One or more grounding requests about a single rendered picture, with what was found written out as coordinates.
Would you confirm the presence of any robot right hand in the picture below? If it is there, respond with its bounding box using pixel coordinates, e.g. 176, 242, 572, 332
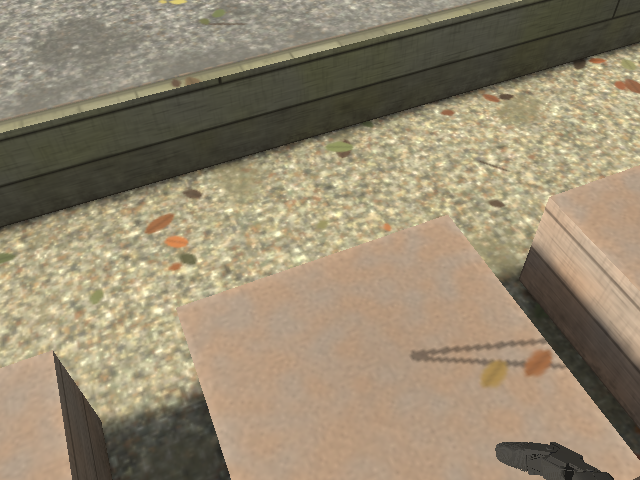
495, 442, 614, 480

